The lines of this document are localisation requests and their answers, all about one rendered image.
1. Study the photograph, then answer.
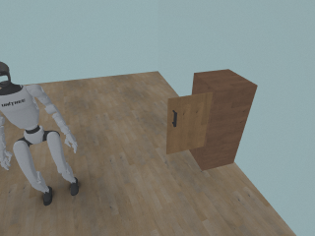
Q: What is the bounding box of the left robot thigh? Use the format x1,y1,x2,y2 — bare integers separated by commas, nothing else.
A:
44,130,68,174

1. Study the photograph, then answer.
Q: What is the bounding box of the robot right shin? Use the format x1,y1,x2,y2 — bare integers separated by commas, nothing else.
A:
30,176,49,194

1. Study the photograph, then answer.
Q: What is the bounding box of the handle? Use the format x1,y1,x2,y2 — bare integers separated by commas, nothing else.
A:
172,110,177,127

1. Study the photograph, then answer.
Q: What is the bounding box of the robot right hand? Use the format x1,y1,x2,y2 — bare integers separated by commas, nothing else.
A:
0,149,13,170

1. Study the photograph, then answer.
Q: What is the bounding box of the robot left hand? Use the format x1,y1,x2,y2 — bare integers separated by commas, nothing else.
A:
64,132,78,153

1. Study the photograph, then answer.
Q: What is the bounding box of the cupboard door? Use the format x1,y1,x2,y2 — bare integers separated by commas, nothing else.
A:
166,92,213,154

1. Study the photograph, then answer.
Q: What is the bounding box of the robot left forearm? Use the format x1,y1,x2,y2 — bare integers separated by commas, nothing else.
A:
52,104,71,135

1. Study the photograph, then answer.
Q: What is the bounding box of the left robot upper arm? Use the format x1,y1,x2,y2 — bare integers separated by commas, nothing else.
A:
26,84,56,114

